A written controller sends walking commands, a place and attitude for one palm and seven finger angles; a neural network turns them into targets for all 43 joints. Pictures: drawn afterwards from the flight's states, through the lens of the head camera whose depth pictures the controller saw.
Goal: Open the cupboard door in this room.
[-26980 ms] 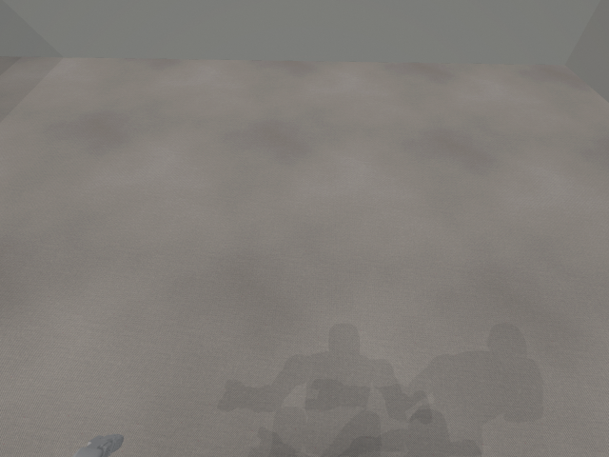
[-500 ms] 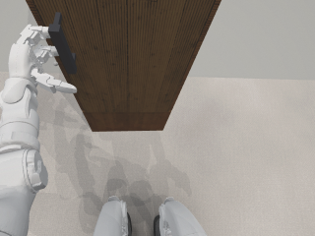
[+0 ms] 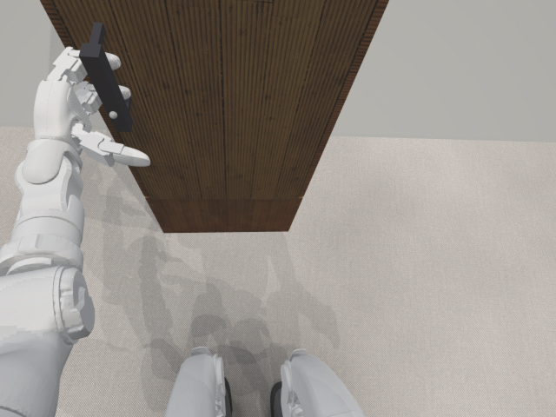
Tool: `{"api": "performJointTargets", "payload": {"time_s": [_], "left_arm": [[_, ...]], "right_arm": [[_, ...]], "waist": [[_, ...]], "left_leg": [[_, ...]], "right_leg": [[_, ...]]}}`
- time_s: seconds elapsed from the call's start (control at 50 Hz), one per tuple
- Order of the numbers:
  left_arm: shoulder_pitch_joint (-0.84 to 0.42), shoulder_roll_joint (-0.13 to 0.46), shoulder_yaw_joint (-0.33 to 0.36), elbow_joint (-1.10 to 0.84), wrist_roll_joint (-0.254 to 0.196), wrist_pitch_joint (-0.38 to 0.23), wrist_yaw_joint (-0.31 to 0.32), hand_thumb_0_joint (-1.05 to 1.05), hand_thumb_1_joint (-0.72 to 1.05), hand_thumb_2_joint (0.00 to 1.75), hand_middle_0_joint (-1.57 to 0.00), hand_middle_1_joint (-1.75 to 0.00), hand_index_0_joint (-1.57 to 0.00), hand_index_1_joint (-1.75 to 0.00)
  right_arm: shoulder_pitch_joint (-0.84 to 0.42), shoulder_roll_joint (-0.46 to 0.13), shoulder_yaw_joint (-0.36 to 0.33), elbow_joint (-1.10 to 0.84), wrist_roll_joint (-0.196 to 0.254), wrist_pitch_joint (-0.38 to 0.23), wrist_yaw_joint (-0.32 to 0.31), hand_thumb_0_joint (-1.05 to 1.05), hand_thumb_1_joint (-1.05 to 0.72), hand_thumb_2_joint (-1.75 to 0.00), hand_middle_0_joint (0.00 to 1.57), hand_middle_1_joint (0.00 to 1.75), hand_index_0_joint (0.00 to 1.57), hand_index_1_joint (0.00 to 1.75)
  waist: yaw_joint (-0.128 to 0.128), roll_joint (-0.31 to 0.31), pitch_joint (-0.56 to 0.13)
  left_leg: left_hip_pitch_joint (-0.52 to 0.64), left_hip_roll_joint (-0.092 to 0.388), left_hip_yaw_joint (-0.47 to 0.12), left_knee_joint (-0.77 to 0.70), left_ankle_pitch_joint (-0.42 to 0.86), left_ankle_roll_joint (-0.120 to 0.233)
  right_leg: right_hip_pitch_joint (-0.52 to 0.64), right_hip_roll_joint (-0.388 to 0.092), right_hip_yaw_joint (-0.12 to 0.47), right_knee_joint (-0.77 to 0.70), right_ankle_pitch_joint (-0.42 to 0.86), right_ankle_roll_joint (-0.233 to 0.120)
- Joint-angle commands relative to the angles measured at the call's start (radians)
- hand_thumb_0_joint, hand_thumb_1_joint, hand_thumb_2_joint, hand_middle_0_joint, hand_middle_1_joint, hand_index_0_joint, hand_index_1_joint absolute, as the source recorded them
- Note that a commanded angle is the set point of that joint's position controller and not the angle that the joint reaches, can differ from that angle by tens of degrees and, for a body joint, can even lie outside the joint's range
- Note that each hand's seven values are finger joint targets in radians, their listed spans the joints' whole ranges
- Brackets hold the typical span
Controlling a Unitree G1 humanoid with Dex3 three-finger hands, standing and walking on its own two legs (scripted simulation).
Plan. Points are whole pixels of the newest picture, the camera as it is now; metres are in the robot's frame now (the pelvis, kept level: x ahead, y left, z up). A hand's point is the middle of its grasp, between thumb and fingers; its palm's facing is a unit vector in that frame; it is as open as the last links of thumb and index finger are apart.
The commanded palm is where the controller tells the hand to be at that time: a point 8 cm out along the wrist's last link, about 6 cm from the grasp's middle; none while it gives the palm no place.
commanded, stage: slide the fingers in behind the handle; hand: left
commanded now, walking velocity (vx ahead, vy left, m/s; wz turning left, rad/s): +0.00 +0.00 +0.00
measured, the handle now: (112, 81) +0.56 +0.19 +0.06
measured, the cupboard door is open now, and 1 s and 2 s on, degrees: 0 0 25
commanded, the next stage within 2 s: close the thumb around the handle in 0.46 s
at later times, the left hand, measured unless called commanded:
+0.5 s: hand (120, 115) +0.52 +0.18 +0.05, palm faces -0.03 -1.00 -0.01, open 13.9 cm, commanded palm +0.50 +0.21 +0.05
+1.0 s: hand (127, 113) +0.52 +0.17 +0.06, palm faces -0.02 -1.00 -0.01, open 8.7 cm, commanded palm +0.50 +0.21 +0.05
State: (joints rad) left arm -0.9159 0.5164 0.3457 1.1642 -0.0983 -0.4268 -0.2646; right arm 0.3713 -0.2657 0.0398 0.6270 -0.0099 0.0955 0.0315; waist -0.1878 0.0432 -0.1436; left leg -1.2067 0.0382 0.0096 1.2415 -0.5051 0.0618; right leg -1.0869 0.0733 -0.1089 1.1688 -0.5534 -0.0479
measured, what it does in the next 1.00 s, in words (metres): stands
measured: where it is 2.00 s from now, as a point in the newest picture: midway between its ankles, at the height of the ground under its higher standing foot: outside the picture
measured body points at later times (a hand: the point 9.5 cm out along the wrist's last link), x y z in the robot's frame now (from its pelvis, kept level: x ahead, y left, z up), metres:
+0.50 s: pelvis +0.00 +0.01 +0.00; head +0.15 +0.04 +0.42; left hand +0.51 +0.23 +0.06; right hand -0.01 -0.26 -0.11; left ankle +0.03 +0.08 -0.63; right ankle -0.01 -0.10 -0.63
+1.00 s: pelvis +0.00 +0.01 +0.00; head +0.14 +0.04 +0.43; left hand +0.51 +0.22 +0.06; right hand +0.00 -0.26 -0.11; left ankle +0.03 +0.08 -0.63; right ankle -0.01 -0.10 -0.63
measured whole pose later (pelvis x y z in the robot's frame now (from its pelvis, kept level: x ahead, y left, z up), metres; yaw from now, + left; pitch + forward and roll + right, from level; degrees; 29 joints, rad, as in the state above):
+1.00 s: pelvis +0.00 +0.01 +0.00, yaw +0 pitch +26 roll -5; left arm -0.93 0.47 0.34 1.21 -0.07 -0.45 -0.20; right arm 0.38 -0.26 0.04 0.63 -0.02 0.10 0.04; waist -0.20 0.05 -0.15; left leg -1.20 0.03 0.02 1.23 -0.50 0.07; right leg -1.08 0.07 -0.09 1.17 -0.55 -0.04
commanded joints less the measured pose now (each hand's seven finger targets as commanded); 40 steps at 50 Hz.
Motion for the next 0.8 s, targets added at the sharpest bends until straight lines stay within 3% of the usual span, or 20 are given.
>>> {"api": "performJointTargets", "payload": {"time_s": [0.0,0.06,0.08,0.1,0.14,0.16,0.18,0.22,0.3,0.32,0.34,0.36,0.38,0.44,0.5,0.54,0.6,0.68,0.74,0.78], "left_arm": [[-0.452,0.158,-0.003,-0.196,-0.019,-0.062,0.012,0.00,-0.50,0.30,-0.30,-1.20,-0.30,-1.20],[-0.440,0.209,0.045,-0.200,-0.010,-0.068,0.039,0.00,-0.50,0.30,-0.30,-1.20,-0.30,-1.20],[-0.447,0.202,0.040,-0.190,-0.007,-0.069,0.047,0.00,-0.50,0.30,-0.30,-1.20,-0.30,-1.20],[-0.450,0.243,0.074,-0.193,-0.001,-0.080,0.058,0.00,-0.50,0.30,-0.30,-1.20,-0.30,-1.20],[-0.427,0.247,0.072,-0.193,0.017,-0.090,0.066,0.00,-0.50,0.30,-0.30,-1.20,-0.30,-1.20],[-0.443,0.225,0.049,-0.204,0.020,-0.094,0.066,0.00,-0.50,0.30,-0.30,-1.20,-0.30,-1.20],[-0.437,0.259,0.076,-0.204,0.024,-0.097,0.068,0.00,-0.50,0.30,-0.30,-1.20,-0.30,-1.20],[-0.426,0.245,0.064,-0.217,0.025,-0.104,0.062,0.00,-0.50,0.30,-0.30,-1.20,-0.30,-1.20],[-0.454,0.167,0.005,-0.185,0.006,-0.090,0.043,0.00,-0.50,0.30,-0.30,-1.20,-0.30,-1.20],[-0.459,0.188,0.017,-0.186,0.008,-0.089,0.041,0.00,-0.50,0.30,-0.30,-1.20,-0.30,-1.20],[-0.466,0.146,-0.015,-0.175,0.004,-0.082,0.037,0.00,-0.50,0.30,-0.30,-1.20,-0.30,-1.20],[-0.459,0.193,0.029,-0.166,0.001,-0.080,0.041,0.00,-0.50,0.30,-0.30,-1.20,-0.30,-1.20],[-0.450,0.151,-0.008,-0.155,-0.001,-0.073,0.037,0.00,-0.50,0.30,-0.30,-1.20,-0.30,-1.20],[-0.489,0.173,0.010,-0.153,0.001,-0.076,0.044,0.00,-0.50,0.30,-0.30,-1.20,-0.30,-1.20],[-0.501,0.205,0.035,-0.189,0.008,-0.094,0.055,0.00,-0.50,0.30,-0.30,-1.20,-0.30,-1.20],[-0.465,0.169,0.011,-0.189,0.015,-0.101,0.057,0.00,-0.50,0.30,-0.30,-1.20,-0.30,-1.20],[-0.497,0.177,0.012,-0.170,0.014,-0.095,0.064,0.00,-0.33,0.37,-0.31,-1.22,-0.31,-1.22],[-0.486,0.179,0.019,-0.208,0.011,-0.095,0.067,0.00,-0.11,0.47,-0.33,-1.24,-0.33,-1.24],[-0.470,0.189,0.027,-0.189,0.016,-0.096,0.070,0.00,0.06,0.54,-0.34,-1.26,-0.34,-1.26],[-0.488,0.152,-0.004,-0.218,0.016,-0.103,0.071,0.00,0.17,0.59,-0.35,-1.27,-0.35,-1.27]], "right_arm": [[0.190,-0.190,-0.068,-0.031,-0.005,-0.013,-0.010,0.00,-0.90,-0.90,0.20,0.30,0.20,0.30],[0.185,-0.194,-0.070,-0.039,-0.006,-0.014,-0.011,0.00,-0.90,-0.90,0.20,0.30,0.20,0.30],[0.183,-0.189,-0.066,-0.040,-0.008,-0.016,-0.009,0.00,-0.90,-0.90,0.20,0.30,0.20,0.30],[0.192,-0.192,-0.066,-0.038,-0.011,-0.018,-0.009,0.00,-0.90,-0.90,0.20,0.30,0.20,0.30],[0.185,-0.190,-0.065,-0.047,-0.010,-0.016,-0.006,0.00,-0.90,-0.90,0.20,0.30,0.20,0.30],[0.179,-0.186,-0.062,-0.052,-0.011,-0.016,-0.004,0.00,-0.90,-0.90,0.20,0.30,0.20,0.30],[0.182,-0.189,-0.063,-0.052,-0.012,-0.015,-0.004,0.00,-0.90,-0.90,0.20,0.30,0.20,0.30],[0.182,-0.191,-0.065,-0.056,-0.010,-0.011,-0.003,0.00,-0.90,-0.90,0.20,0.30,0.20,0.30],[0.184,-0.189,-0.066,-0.049,-0.007,-0.013,-0.003,0.00,-0.90,-0.90,0.20,0.30,0.20,0.30],[0.185,-0.197,-0.069,-0.041,-0.006,-0.011,-0.005,0.00,-0.90,-0.90,0.20,0.30,0.20,0.30],[0.181,-0.194,-0.069,-0.042,-0.006,-0.012,-0.005,0.00,-0.90,-0.90,0.20,0.30,0.20,0.30],[0.189,-0.202,-0.070,-0.036,-0.008,-0.012,-0.008,0.00,-0.90,-0.90,0.20,0.30,0.20,0.30],[0.183,-0.196,-0.067,-0.042,-0.006,-0.014,-0.007,0.00,-0.90,-0.90,0.20,0.30,0.20,0.30],[0.192,-0.200,-0.068,-0.029,-0.009,-0.017,-0.011,0.00,-0.90,-0.90,0.20,0.30,0.20,0.30],[0.197,-0.200,-0.068,-0.032,-0.015,-0.021,-0.010,0.00,-0.90,-0.90,0.20,0.30,0.20,0.30],[0.193,-0.195,-0.070,-0.033,-0.015,-0.017,-0.006,0.00,-0.90,-0.90,0.20,0.30,0.20,0.30],[0.196,-0.200,-0.068,-0.029,-0.015,-0.016,-0.006,0.00,-0.90,-0.90,0.20,0.30,0.20,0.30],[0.188,-0.198,-0.070,-0.035,-0.015,-0.014,-0.006,0.00,-0.90,-0.90,0.20,0.30,0.20,0.30],[0.195,-0.200,-0.070,-0.032,-0.014,-0.010,-0.006,0.00,-0.90,-0.90,0.20,0.30,0.20,0.30],[0.189,-0.196,-0.073,-0.033,-0.016,-0.010,-0.002,0.00,-0.90,-0.90,0.20,0.30,0.20,0.30]], "waist": [[-0.042,0.129,-0.483],[-0.021,0.131,-0.510],[-0.026,0.123,-0.499],[-0.018,0.130,-0.494],[-0.010,0.140,-0.507],[-0.020,0.136,-0.506],[-0.010,0.144,-0.514],[-0.010,0.159,-0.542],[-0.038,0.149,-0.493],[-0.033,0.155,-0.498],[-0.047,0.144,-0.484],[-0.036,0.125,-0.483],[-0.042,0.127,-0.470],[-0.049,0.120,-0.478],[-0.031,0.168,-0.513],[-0.025,0.178,-0.536],[-0.045,0.154,-0.484],[-0.027,0.174,-0.540],[-0.028,0.153,-0.524],[-0.031,0.180,-0.530]], "left_leg": [[0.548,0.001,-0.117,-0.102,0.423,-0.017],[0.533,-0.001,-0.110,-0.101,0.419,-0.020],[0.515,-0.003,-0.107,-0.101,0.407,-0.017],[0.520,-0.002,-0.110,-0.098,0.425,-0.017],[0.528,-0.002,-0.107,-0.100,0.432,-0.020],[0.516,-0.003,-0.103,-0.096,0.418,-0.017],[0.512,-0.003,-0.103,-0.097,0.416,-0.019],[0.552,0.000,-0.108,-0.099,0.449,-0.023],[0.558,0.002,-0.122,-0.109,0.411,-0.022],[0.575,0.007,-0.129,-0.112,0.408,-0.027],[0.571,0.006,-0.132,-0.113,0.390,-0.026],[0.562,0.008,-0.135,-0.116,0.382,-0.025],[0.546,0.002,-0.128,-0.118,0.369,-0.023],[0.550,0.006,-0.135,-0.108,0.368,-0.021],[0.584,0.006,-0.141,-0.108,0.401,-0.026],[0.622,0.009,-0.146,-0.110,0.439,-0.032],[0.587,0.008,-0.147,-0.111,0.398,-0.026],[0.618,0.008,-0.145,-0.114,0.425,-0.032],[0.613,0.009,-0.149,-0.116,0.438,-0.032],[0.642,0.012,-0.154,-0.119,0.440,-0.036]], "right_leg": [[0.065,0.005,0.079,-0.143,0.349,0.018],[0.084,0.002,0.085,-0.140,0.347,0.018],[0.091,0.003,0.086,-0.141,0.343,0.020],[0.088,0.005,0.084,-0.132,0.351,0.016],[0.091,0.004,0.085,-0.130,0.354,0.016],[0.093,0.003,0.090,-0.132,0.350,0.020],[0.106,0.002,0.089,-0.128,0.352,0.018],[0.094,0.004,0.086,-0.123,0.369,0.016],[0.051,0.006,0.077,-0.134,0.327,0.017],[0.033,0.005,0.073,-0.134,0.313,0.016],[0.017,0.005,0.071,-0.140,0.296,0.018],[0.029,0.005,0.069,-0.140,0.288,0.017],[0.030,0.006,0.074,-0.146,0.284,0.018],[0.007,0.004,0.071,-0.139,0.276,0.017],[0.004,0.003,0.069,-0.125,0.283,0.011],[-0.005,0.003,0.063,-0.124,0.299,0.010],[-0.012,0.005,0.064,-0.131,0.278,0.013],[0.011,0.003,0.064,-0.131,0.297,0.013],[0.015,0.005,0.062,-0.129,0.305,0.012],[-0.004,0.004,0.059,-0.129,0.297,0.011]]}}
